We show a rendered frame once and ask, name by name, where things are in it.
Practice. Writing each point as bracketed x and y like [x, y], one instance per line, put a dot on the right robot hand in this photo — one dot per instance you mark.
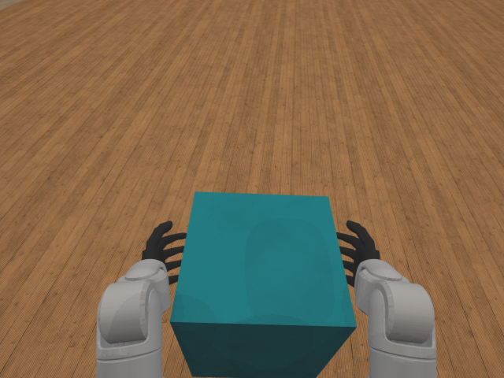
[364, 245]

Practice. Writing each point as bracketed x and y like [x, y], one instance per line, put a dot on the robot left forearm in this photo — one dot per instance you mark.
[129, 323]

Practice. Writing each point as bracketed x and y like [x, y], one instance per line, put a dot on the carton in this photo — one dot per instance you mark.
[262, 291]

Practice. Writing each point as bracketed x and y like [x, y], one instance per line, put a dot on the robot right forearm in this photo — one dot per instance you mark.
[401, 332]

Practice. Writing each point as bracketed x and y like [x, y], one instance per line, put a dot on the left robot hand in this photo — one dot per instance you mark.
[156, 243]

